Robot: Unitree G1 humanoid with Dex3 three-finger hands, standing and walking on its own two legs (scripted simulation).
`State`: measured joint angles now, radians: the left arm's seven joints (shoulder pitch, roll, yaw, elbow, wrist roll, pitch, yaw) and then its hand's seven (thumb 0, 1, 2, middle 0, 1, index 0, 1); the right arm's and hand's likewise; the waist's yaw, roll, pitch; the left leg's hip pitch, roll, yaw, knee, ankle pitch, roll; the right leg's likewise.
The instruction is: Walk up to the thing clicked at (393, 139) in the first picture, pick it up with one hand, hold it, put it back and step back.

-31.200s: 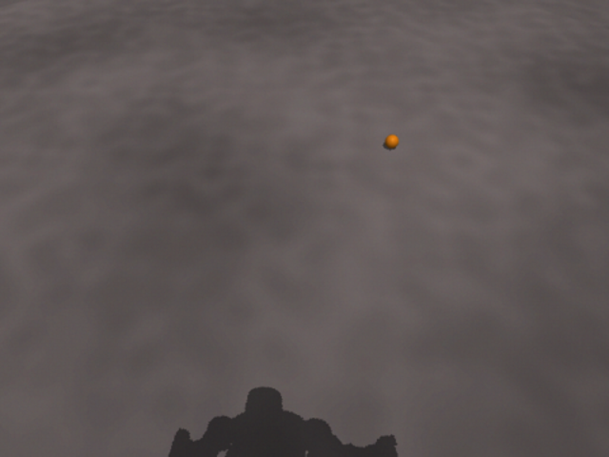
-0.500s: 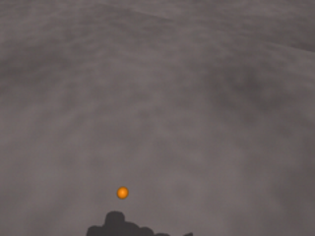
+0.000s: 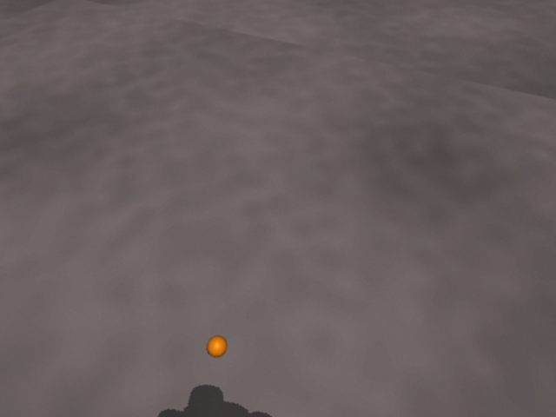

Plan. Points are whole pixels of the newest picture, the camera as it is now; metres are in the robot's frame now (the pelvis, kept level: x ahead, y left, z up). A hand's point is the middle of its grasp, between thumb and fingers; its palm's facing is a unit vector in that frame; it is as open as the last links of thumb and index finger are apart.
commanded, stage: stand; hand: left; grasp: from above
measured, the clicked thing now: (217, 346) +0.46 +0.24 -0.74
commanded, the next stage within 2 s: step back in 1.48 s
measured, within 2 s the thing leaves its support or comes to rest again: neither
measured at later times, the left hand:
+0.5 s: hand out of the picture +0.08 +0.24 -0.16, palm faces +0.00 -0.94 -0.34, open 7.4 cm
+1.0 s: hand out of the picture +0.08 +0.24 -0.16, palm faces +0.00 -0.94 -0.34, open 7.4 cm
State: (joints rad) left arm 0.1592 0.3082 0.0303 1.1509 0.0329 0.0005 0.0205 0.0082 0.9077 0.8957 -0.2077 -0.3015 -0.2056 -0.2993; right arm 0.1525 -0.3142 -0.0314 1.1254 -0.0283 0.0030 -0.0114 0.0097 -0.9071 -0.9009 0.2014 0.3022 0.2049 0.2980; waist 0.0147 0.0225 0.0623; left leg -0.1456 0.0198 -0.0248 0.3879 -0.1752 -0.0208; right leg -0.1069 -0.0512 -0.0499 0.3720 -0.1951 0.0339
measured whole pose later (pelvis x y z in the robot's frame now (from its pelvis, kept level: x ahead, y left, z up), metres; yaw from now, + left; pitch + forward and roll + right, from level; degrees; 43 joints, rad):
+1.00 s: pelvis +0.02 -0.01 +0.00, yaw +0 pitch -2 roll +0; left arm 0.11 0.32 0.03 1.16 0.02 0.00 0.00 0.01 0.91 0.90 -0.21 -0.30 -0.21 -0.30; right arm 0.11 -0.34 -0.01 1.14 -0.02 -0.01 -0.01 0.01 -0.91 -0.90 0.20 0.30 0.21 0.30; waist 0.01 0.02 0.06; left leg -0.12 0.03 -0.02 0.34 -0.18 -0.03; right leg -0.09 -0.04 -0.05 0.33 -0.20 0.03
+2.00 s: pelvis -0.06 +0.03 -0.02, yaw -3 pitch -1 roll -1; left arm 0.08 0.39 0.06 0.88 0.01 0.06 0.03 0.01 0.91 0.90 -0.21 -0.30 -0.20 -0.30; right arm 0.13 -0.35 -0.05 0.90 -0.03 0.02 -0.02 0.01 -0.90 -0.90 0.20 0.30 0.21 0.30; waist -0.02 -0.03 0.21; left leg -0.32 -0.01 0.02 0.61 -0.27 0.05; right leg -0.44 0.10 0.12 1.12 -0.54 0.00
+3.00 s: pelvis -0.34 +0.00 -0.02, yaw -4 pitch -2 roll +2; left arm 0.22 0.34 0.06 0.85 0.04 0.04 0.00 0.01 0.90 0.90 -0.21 -0.30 -0.21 -0.30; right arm 0.14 -0.42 -0.06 0.85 0.00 0.05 -0.02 0.01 -0.91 -0.90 0.20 0.30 0.21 0.30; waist 0.03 0.03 0.15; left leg -0.52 -0.12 -0.15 1.15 -0.47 -0.01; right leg -0.31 -0.01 0.05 0.66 -0.32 -0.02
